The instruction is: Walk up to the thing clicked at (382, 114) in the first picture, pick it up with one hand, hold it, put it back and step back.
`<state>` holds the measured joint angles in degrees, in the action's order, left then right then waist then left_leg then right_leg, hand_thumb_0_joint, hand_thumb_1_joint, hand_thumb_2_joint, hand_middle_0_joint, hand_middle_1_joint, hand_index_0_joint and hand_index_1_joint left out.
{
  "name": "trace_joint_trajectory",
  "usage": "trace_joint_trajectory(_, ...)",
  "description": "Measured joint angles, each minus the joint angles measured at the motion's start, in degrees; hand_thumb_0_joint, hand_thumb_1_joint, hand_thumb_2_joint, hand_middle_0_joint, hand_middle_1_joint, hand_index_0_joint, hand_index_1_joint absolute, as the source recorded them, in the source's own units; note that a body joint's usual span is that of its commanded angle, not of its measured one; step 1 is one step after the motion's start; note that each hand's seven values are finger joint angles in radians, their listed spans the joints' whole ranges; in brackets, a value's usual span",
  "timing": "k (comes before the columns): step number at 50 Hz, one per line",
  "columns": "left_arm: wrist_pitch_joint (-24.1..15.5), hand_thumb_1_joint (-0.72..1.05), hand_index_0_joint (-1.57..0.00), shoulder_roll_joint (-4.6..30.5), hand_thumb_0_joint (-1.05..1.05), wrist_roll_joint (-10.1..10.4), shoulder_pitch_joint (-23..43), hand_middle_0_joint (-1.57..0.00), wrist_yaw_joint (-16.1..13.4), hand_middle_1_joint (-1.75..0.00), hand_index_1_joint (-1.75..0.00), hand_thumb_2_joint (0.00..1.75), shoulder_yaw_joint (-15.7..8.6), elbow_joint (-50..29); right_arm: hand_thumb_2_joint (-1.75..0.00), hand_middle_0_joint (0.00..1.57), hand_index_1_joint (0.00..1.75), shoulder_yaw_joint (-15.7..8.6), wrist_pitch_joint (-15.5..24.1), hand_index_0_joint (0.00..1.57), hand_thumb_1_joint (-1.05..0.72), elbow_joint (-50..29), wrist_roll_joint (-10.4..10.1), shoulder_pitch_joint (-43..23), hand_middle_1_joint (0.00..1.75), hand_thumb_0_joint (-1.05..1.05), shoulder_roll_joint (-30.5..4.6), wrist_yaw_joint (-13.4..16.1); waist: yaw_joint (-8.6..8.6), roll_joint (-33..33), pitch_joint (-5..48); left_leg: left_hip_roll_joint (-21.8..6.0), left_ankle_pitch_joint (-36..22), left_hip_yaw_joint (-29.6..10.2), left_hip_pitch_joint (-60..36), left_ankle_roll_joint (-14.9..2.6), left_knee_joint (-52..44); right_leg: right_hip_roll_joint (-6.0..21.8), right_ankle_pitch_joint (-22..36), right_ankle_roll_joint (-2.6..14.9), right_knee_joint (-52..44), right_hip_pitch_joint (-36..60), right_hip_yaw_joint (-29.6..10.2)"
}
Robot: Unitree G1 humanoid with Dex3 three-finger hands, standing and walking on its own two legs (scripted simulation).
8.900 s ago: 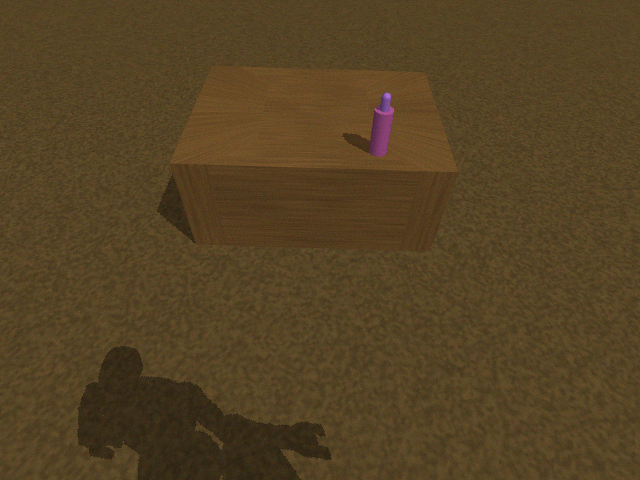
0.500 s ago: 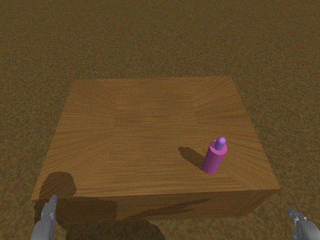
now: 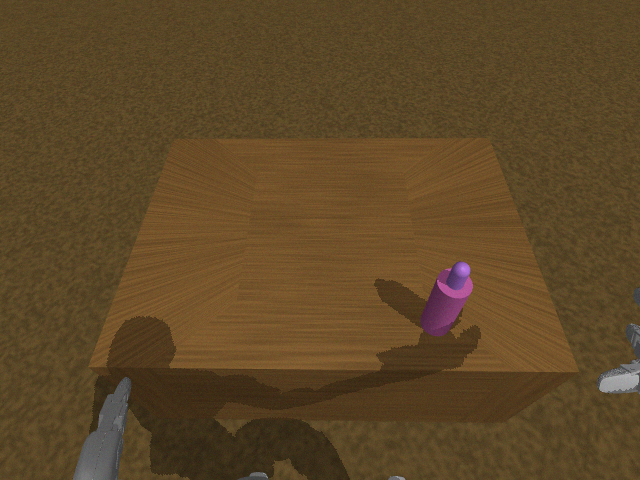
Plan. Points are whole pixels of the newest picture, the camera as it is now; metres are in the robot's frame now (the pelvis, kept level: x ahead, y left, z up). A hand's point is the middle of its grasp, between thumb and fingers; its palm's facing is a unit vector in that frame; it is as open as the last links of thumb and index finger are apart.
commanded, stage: go down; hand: right
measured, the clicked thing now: (447, 297) +0.47 -0.22 -0.20
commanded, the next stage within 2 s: approach in 1.08 s
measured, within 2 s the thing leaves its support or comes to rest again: neither
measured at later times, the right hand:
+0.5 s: hand out of the picture +0.35 -0.38 +0.04, palm faces +0.21 +0.97 -0.10, open 17.4 cm
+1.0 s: hand out of the picture +0.38 -0.39 +0.06, palm faces +0.23 +0.97 -0.08, open 17.6 cm
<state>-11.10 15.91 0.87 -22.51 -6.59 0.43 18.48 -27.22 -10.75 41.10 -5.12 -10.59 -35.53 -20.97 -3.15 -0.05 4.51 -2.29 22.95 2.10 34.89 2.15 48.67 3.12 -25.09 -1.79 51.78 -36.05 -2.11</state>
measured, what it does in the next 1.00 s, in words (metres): stands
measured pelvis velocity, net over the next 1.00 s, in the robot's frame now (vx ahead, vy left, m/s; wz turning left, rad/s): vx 0.00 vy -0.01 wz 0.01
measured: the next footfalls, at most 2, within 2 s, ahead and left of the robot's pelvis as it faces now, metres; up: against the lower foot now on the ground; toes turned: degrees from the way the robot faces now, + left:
none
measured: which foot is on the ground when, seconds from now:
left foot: down 0.00-1.00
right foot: down 0.00-1.00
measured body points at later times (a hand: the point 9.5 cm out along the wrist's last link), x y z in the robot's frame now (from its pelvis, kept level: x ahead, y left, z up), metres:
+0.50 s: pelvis +0.01 -0.01 +0.00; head +0.07 -0.04 +0.45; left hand +0.15 +0.26 -0.04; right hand +0.33 -0.43 +0.05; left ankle +0.01 +0.15 -0.69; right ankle +0.01 -0.14 -0.69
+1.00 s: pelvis +0.00 -0.01 +0.00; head +0.08 -0.05 +0.44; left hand +0.15 +0.25 -0.04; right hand +0.36 -0.44 +0.06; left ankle +0.01 +0.15 -0.69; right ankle +0.01 -0.14 -0.69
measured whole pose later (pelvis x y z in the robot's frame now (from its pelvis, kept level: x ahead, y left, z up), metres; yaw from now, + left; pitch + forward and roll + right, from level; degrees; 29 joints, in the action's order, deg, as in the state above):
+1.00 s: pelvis +0.00 -0.01 +0.00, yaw +0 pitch +14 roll +3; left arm -10.9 15.6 -1.0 -17.6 -5.8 2.2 23.3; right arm -35.6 9.3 67.5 -5.5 -31.2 -49.2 -29.7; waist -6.4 1.6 5.6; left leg -1.4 21.2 2.9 39.9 2.5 46.8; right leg 3.8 -24.9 -1.4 52.9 -42.6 -3.1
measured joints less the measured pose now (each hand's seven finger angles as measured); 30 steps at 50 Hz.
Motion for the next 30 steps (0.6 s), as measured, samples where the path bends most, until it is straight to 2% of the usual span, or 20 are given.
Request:
trace_joint_trajectory(7,-0.88,-0.53,-0.07,0.38,-0.01,-0.59,0.83,-0.06,0.03,-0.05,-0.05,0.05,0.16,1.01,-0.07,0.02,0.07,-2.93,7.24,0.04,0.56,7.78,-0.19,-4.83,0.06,-0.01,-3.09,-2.61,-0.31,1.21,-0.56,0.23,-0.82,-0.10,-0.06,-0.04,-1.47,0.21,0.60,0.02,-1.21,0.04,0.16)
trace_joint_trajectory(12,-0.88,-0.53,-0.07,0.05,-0.01,-1.28,2.36,-0.06,0.14,-0.05,-0.05,0.06,0.43,4.54,-0.07,0.03,0.06,-4.10,11.18,0.04,0.56,12.09,-0.26,-7.91,0.06,-0.01,-5.27,-4.22,-0.50,1.51,-0.37,0.36,-1.02,0.21,0.96,-0.01,-1.71,0.31,0.55,0.06,-0.85,-1.38,-0.17)
trace_joint_trajectory(17,-0.43,-0.53,-0.07,0.06,-0.01,-1.39,4.02,-0.06,-0.18,-0.05,-0.05,0.06,0.47,6.63,-0.07,0.03,0.06,-4.64,13.79,0.04,0.55,15.71,-0.68,-10.73,0.06,-0.01,-6.71,-5.60,-0.78,1.33,-0.31,0.39,-1.28,0.32,1.20,0.17,-2.25,0.31,0.53,0.21,-0.81,-1.93,-0.28)
trace_joint_trajectory(30,-0.11,-0.52,-0.07,-0.45,-0.01,-1.63,4.04,-0.06,0.31,-0.06,-0.05,0.05,1.14,4.92,-0.06,0.04,0.06,-6.44,17.68,0.04,0.52,21.74,-0.72,-14.96,0.06,-0.01,-9.67,-7.31,-1.95,1.61,0.52,0.64,-1.81,0.49,1.89,0.25,-3.20,0.53,0.65,0.33,-0.99,-3.01,-0.46)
